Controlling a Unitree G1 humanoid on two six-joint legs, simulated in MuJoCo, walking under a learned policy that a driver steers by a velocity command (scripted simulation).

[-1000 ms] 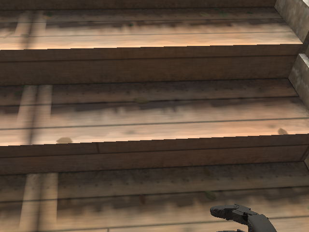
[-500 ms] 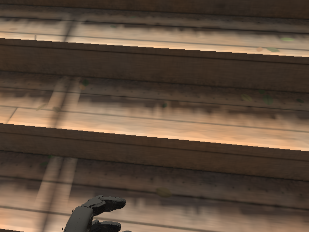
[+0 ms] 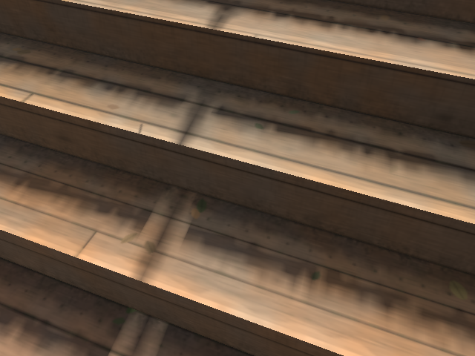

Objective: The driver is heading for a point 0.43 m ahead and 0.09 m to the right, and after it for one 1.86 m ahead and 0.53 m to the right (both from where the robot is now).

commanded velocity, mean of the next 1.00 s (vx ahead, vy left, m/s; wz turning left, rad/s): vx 0.06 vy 0.00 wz -0.38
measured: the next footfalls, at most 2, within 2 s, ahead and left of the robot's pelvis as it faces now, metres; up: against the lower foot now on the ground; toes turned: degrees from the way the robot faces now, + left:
left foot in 0.08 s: +0.10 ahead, +0.15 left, +0.00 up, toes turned +7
right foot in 0.46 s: +0.23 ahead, -0.16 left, +0.16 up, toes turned -10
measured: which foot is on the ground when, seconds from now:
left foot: up 0.00-0.06, down 0.08-0.52, up 0.54-1.00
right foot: down 0.00-0.10, up 0.12-0.44, down 0.46-1.00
